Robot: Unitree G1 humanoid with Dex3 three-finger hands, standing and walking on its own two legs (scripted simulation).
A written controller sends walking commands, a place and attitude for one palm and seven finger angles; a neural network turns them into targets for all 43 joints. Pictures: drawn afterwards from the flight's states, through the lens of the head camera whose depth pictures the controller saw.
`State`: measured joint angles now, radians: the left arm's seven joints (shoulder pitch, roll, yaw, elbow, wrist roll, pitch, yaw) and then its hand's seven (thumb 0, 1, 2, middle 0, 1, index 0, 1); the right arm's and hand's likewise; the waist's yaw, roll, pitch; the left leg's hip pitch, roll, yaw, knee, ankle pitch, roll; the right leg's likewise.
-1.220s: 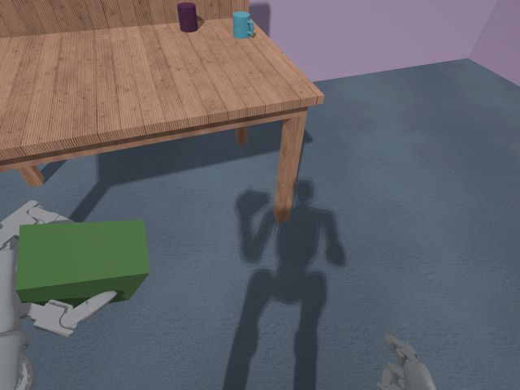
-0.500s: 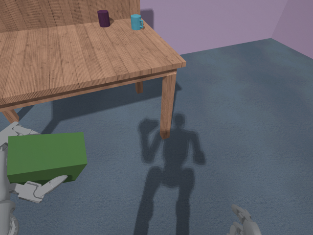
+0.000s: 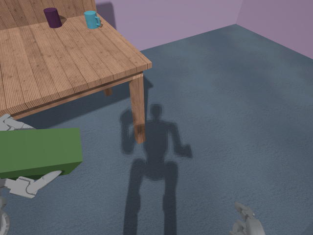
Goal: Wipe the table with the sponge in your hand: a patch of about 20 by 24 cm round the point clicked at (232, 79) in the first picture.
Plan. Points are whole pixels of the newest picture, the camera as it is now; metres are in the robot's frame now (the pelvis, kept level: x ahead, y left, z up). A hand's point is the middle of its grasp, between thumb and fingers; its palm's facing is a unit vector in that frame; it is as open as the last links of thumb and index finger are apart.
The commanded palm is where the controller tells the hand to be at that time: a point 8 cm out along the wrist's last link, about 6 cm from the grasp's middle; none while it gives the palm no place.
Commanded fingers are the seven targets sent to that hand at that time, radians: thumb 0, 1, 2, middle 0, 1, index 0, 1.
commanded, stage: walk to a spot facing it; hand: left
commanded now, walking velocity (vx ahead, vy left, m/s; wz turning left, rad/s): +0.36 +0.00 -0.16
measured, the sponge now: (52, 155) +0.23 +0.22 +0.16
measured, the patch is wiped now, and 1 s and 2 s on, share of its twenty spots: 0.00 0.00 0.00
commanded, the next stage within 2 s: turn to face it in 0.30 s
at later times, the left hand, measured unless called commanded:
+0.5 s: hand (101, 94) +0.37 +0.15 +0.19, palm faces +0.36 -0.76 -0.54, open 10.0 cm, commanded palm +0.31 +0.20 +0.19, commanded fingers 0.00 0.10 1.30 -1.20 -1.60 -1.20 -1.60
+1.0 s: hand (112, 85) +0.41 +0.13 +0.19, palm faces +0.59 -0.71 -0.39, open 10.0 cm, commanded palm +0.35 +0.17 +0.19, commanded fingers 0.00 0.10 1.30 -1.20 -1.60 -1.20 -1.60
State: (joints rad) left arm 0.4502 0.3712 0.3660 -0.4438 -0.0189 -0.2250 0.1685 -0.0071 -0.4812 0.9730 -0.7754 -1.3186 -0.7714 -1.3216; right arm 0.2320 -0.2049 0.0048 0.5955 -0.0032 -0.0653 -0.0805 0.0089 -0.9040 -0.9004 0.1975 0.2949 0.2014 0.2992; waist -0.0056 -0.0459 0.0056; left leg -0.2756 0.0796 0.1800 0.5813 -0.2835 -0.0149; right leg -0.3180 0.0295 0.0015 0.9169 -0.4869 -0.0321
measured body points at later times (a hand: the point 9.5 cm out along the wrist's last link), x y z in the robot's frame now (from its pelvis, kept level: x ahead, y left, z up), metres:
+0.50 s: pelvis +0.16 -0.08 +0.01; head +0.21 -0.10 +0.46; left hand +0.35 +0.19 +0.22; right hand +0.30 -0.33 -0.10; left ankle +0.22 +0.06 -0.68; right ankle +0.11 -0.13 -0.72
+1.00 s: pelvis +0.24 -0.13 +0.01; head +0.26 -0.15 +0.46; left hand +0.37 +0.17 +0.21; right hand +0.43 -0.32 -0.10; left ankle +0.23 +0.01 -0.65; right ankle +0.23 -0.24 -0.72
